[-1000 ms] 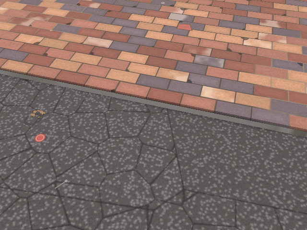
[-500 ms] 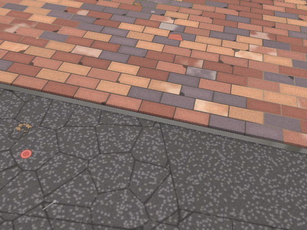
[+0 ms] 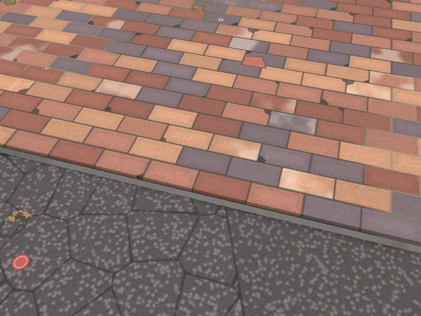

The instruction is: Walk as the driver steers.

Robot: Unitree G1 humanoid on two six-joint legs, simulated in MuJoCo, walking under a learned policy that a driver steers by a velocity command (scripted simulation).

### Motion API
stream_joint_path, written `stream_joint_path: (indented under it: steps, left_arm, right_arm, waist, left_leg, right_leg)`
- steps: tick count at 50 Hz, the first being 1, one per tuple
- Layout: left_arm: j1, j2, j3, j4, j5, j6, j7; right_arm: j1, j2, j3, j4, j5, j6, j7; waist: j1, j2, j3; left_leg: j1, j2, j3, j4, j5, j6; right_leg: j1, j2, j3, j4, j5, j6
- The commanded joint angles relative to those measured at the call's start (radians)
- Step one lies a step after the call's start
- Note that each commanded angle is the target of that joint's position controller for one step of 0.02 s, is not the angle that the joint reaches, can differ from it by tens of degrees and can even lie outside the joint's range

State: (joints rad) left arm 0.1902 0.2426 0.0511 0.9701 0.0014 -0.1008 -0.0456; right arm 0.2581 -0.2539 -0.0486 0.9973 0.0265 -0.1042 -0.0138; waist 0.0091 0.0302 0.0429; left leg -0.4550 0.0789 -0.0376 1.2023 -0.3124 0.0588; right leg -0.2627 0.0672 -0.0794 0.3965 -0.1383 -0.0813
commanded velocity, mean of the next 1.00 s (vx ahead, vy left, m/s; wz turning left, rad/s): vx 0.50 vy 0.00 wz -0.27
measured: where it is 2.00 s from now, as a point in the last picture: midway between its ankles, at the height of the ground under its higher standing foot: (293, 170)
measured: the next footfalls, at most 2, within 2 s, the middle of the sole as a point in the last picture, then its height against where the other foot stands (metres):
left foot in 0.38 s outside the picture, level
right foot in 0.92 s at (258, 263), level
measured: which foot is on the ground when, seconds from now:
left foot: up 0.00-0.36, down 0.38-0.94, up 0.96-1.00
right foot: down 0.00-0.40, up 0.42-0.90, down 0.92-1.00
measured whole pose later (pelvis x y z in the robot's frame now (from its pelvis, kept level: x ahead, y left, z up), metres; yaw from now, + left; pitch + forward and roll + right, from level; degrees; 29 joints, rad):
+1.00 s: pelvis +0.57 -0.02 -0.02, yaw -20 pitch +1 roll +1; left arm 0.12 0.27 0.09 0.80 -0.02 -0.05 -0.04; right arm 0.24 -0.27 -0.06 0.93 0.02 -0.09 -0.01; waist 0.00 0.00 0.06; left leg -0.22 0.06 0.06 1.15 -0.49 -0.01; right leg -0.46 0.05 -0.06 0.65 -0.22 -0.11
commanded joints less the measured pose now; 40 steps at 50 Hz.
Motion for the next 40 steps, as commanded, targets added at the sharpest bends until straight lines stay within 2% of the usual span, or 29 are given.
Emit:
stream_joint_path:
  steps: [1, 3, 5, 9, 13, 16, 17, 18, 19, 20, 21, 22, 23, 24, 25, 27, 30, 32, 35, 38, 40]
  left_arm:
    - [-0.010, 0.086, 0.008, -0.033, 0.002, -0.022, 0.006]
    - [0.033, 0.124, 0.016, -0.021, 0.003, -0.020, 0.024]
    - [0.074, 0.136, 0.018, -0.013, 0.002, -0.013, 0.038]
    - [0.155, 0.148, 0.018, 0.006, -0.010, -0.004, 0.050]
    - [0.236, 0.153, 0.023, 0.041, -0.018, 0.015, 0.052]
    - [0.230, 0.171, 0.034, 0.045, -0.019, 0.032, 0.057]
    - [0.216, 0.179, 0.036, 0.039, -0.019, 0.037, 0.057]
    - [0.194, 0.172, 0.032, 0.032, -0.017, 0.042, 0.055]
    - [0.183, 0.140, 0.017, 0.010, -0.006, 0.042, 0.054]
    - [0.293, 0.023, -0.017, -0.008, -0.004, 0.026, 0.044]
    - [0.290, 0.034, -0.018, 0.009, -0.021, 0.003, 0.043]
    - [0.196, 0.141, 0.013, -0.014, -0.053, -0.009, 0.043]
    - [0.135, 0.151, 0.018, -0.033, -0.059, -0.012, 0.049]
    - [0.104, 0.138, 0.023, -0.034, -0.048, -0.005, 0.058]
    - [0.123, 0.120, 0.031, -0.028, -0.040, 0.010, 0.062]
    - [0.161, 0.062, 0.029, -0.018, -0.039, 0.040, 0.059]
    - [0.105, 0.061, 0.037, -0.052, -0.033, 0.060, 0.060]
    - [0.048, 0.064, 0.040, -0.078, -0.026, 0.056, 0.054]
    - [-0.051, 0.047, 0.031, -0.115, -0.021, 0.048, 0.033]
    - [-0.161, 0.033, 0.020, -0.165, -0.018, 0.047, 0.014]
    - [-0.189, 0.029, 0.015, -0.191, -0.019, 0.053, 0.002]
  right_arm:
    - [0.075, -0.046, -0.019, -0.034, -0.005, 0.016, -0.007]
    - [-0.021, -0.060, -0.023, -0.073, -0.016, 0.022, -0.010]
    - [-0.103, -0.062, -0.023, -0.103, -0.024, 0.019, -0.005]
    - [-0.256, -0.039, -0.009, -0.144, -0.017, 0.007, 0.013]
    - [-0.364, -0.045, 0.000, -0.187, -0.006, 0.000, 0.036]
    - [-0.350, -0.079, -0.008, -0.203, -0.003, -0.008, 0.052]
    - [-0.299, -0.105, -0.020, -0.195, -0.005, -0.011, 0.052]
    - [-0.166, -0.141, -0.042, -0.158, -0.005, -0.013, 0.048]
    - [0.034, -0.202, -0.067, -0.107, -0.015, -0.014, 0.039]
    - [0.183, -0.307, -0.095, -0.077, -0.035, -0.008, 0.031]
    - [0.194, -0.233, -0.071, -0.074, -0.031, -0.004, 0.031]
    - [0.111, -0.171, -0.051, -0.083, -0.024, -0.007, 0.028]
    - [0.017, -0.134, -0.039, -0.104, -0.024, -0.010, 0.026]
    - [-0.051, -0.096, -0.028, -0.108, -0.027, -0.015, 0.029]
    - [-0.088, -0.070, -0.021, -0.106, -0.034, -0.022, 0.032]
    - [-0.102, -0.063, -0.021, -0.092, -0.043, -0.025, 0.034]
    - [-0.080, -0.097, -0.032, -0.074, -0.048, -0.029, 0.019]
    - [-0.061, -0.110, -0.035, -0.068, -0.050, -0.024, 0.005]
    - [-0.043, -0.133, -0.038, -0.070, -0.044, -0.017, -0.009]
    - [0.025, -0.154, -0.045, -0.054, -0.032, -0.002, -0.018]
    - [0.065, -0.155, -0.048, -0.043, -0.025, 0.017, -0.018]
  waist:
    - [-0.042, -0.085, -0.028]
    - [-0.027, -0.066, 0.009]
    - [-0.006, -0.060, 0.020]
    - [0.043, -0.066, 0.031]
    - [0.073, -0.067, 0.054]
    - [0.035, -0.093, 0.027]
    - [0.001, -0.109, -0.007]
    - [-0.073, -0.111, -0.084]
    - [-0.152, -0.089, -0.223]
    - [-0.133, 0.125, -0.401]
    - [-0.141, 0.196, -0.477]
    - [-0.132, 0.138, -0.313]
    - [-0.100, 0.090, -0.204]
    - [-0.070, 0.043, -0.124]
    - [-0.032, 0.064, -0.086]
    - [0.001, 0.072, -0.057]
    - [0.011, 0.043, -0.013]
    - [0.001, 0.029, 0.001]
    - [-0.025, 0.014, 0.019]
    - [-0.065, -0.010, 0.052]
    - [-0.073, -0.001, 0.057]
  left_leg:
    - [-0.099, 0.087, -0.038, -0.063, 0.058, -0.007]
    - [-0.190, 0.098, -0.030, -0.171, 0.146, -0.034]
    - [-0.242, 0.093, -0.021, -0.303, 0.264, -0.050]
    - [-0.179, 0.037, 0.035, -0.555, 0.437, -0.055]
    - [-0.213, 0.014, 0.034, -0.662, 0.399, -0.039]
    - [-0.165, -0.009, 0.038, -0.707, 0.285, -0.001]
    - [-0.063, -0.037, 0.055, -0.717, 0.248, 0.014]
    - [0.123, -0.067, 0.077, -0.738, 0.250, 0.038]
    - [0.434, 0.003, 0.008, -0.692, 0.269, 0.084]
    - [0.879, 0.282, -0.416, -0.719, 0.127, 0.232]
    - [0.916, 0.356, -0.678, -0.870, 0.036, 0.261]
    - [0.781, 0.317, -0.530, -0.894, 0.007, 0.198]
    - [0.621, 0.285, -0.381, -0.922, 0.060, 0.160]
    - [0.476, 0.245, -0.273, -0.970, 0.117, 0.137]
    - [0.381, 0.209, -0.182, -1.008, 0.153, 0.113]
    - [0.284, 0.179, -0.076, -1.057, 0.206, 0.107]
    - [0.272, 0.176, 0.033, -1.088, 0.309, 0.121]
    - [0.300, 0.170, 0.085, -1.097, 0.341, 0.117]
    - [0.328, 0.156, 0.166, -1.107, 0.364, 0.100]
    - [0.434, 0.188, 0.205, -1.088, 0.406, 0.098]
    - [0.526, 0.215, 0.224, -1.036, 0.481, 0.096]
  right_leg:
    - [0.035, -0.279, 0.283, -0.284, 0.044, -0.166]
    - [0.044, -0.284, 0.263, -0.312, 0.057, -0.174]
    - [0.079, -0.272, 0.230, -0.316, 0.092, -0.160]
    - [0.112, -0.233, 0.146, -0.314, 0.130, -0.120]
    - [0.267, -0.286, 0.146, -0.260, 0.163, -0.115]
    - [0.369, -0.330, 0.154, -0.174, 0.314, -0.091]
    - [0.365, -0.324, 0.157, -0.105, 0.463, -0.081]
    - [0.331, -0.286, 0.136, 0.042, 0.597, -0.061]
    - [0.173, -0.231, 0.107, 0.283, 0.509, -0.032]
    - [-0.259, -0.070, 0.038, 0.694, 0.091, 0.050]
    - [-0.396, -0.016, 0.186, 0.872, -0.432, 0.047]
    - [-0.478, -0.077, 0.225, 0.940, -0.389, 0.029]
    - [-0.476, -0.135, 0.192, 0.915, -0.292, 0.021]
    - [-0.435, -0.171, 0.179, 0.855, -0.218, 0.023]
    - [-0.372, -0.202, 0.185, 0.805, -0.165, 0.024]
    - [-0.305, -0.216, 0.180, 0.779, -0.120, 0.027]
    - [-0.387, -0.220, 0.191, 0.710, -0.013, 0.042]
    - [-0.432, -0.212, 0.192, 0.602, 0.086, 0.053]
    - [-0.411, -0.197, 0.129, 0.420, 0.202, 0.055]
    - [-0.448, -0.187, 0.082, 0.316, 0.203, 0.042]
    - [-0.476, -0.176, 0.053, 0.303, 0.132, 0.025]
Velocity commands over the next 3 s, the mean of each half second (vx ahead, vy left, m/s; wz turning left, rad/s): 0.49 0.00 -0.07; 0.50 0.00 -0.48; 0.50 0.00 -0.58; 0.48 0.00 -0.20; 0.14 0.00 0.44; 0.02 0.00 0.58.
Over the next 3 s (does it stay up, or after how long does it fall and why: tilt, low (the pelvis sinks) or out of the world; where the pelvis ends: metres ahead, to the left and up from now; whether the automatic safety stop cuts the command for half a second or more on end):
stays up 1.12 -0.44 0.05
